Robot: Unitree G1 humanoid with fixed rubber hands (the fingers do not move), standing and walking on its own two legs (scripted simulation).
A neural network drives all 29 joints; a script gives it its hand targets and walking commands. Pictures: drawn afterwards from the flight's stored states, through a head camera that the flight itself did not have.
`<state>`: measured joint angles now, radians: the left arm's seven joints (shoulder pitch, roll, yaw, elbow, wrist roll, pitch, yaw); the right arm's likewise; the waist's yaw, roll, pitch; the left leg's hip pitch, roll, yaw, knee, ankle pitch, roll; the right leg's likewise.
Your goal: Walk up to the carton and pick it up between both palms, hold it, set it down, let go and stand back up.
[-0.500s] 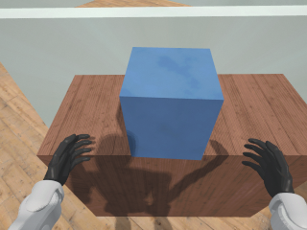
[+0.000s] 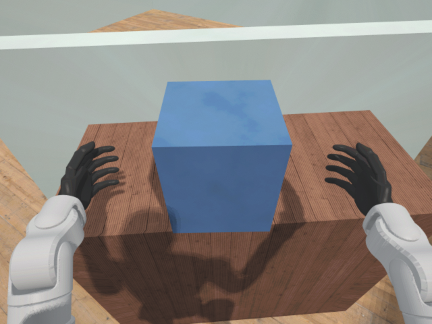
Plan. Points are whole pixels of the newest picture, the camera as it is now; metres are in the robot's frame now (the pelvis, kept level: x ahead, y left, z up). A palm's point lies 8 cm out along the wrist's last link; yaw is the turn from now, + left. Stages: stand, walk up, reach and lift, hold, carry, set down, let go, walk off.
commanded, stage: reach and lift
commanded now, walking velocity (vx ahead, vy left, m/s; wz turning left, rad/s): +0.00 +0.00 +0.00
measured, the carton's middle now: (220, 158) +0.41 +0.02 +0.10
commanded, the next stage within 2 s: none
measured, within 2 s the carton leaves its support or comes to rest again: neither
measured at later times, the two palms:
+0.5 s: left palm (84, 136) +0.34 +0.24 +0.21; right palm (364, 139) +0.34 -0.21 +0.21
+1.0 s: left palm (88, 95) +0.40 +0.24 +0.25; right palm (352, 92) +0.41 -0.20 +0.25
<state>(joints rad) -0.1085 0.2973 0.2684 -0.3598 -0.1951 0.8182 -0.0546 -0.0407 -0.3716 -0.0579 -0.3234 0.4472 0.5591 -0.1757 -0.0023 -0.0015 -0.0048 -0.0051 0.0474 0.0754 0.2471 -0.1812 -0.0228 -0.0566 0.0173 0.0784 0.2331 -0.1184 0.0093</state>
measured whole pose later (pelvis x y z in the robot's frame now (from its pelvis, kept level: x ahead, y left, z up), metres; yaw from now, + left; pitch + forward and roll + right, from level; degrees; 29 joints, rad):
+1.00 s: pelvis -0.01 -0.01 +0.00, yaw +4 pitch +3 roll -1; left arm -1.01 0.49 0.09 0.60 -0.24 0.73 -0.01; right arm -1.00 -0.44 0.05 0.72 0.50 0.51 -0.09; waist -0.07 -0.03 -0.09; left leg -0.20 0.04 0.00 0.33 -0.18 -0.03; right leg -0.20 0.01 0.01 0.25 -0.11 0.01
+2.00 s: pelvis -0.01 -0.01 +0.00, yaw +4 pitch +7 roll -1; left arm -0.99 0.35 -0.01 1.05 -0.24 0.23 0.04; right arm -0.97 -0.27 0.05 1.01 0.36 0.17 -0.14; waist -0.06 -0.01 -0.10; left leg -0.31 0.05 -0.02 0.38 -0.19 -0.03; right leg -0.30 0.02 0.00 0.28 -0.11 0.00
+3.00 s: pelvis -0.01 -0.01 +0.00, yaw +4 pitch +6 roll -1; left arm -0.99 0.17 0.12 1.00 -0.04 0.23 0.12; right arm -0.98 -0.11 -0.11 1.02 0.21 0.13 -0.21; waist -0.07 -0.04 -0.08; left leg -0.28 0.05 -0.02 0.37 -0.19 -0.03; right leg -0.26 0.02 -0.01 0.26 -0.10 0.00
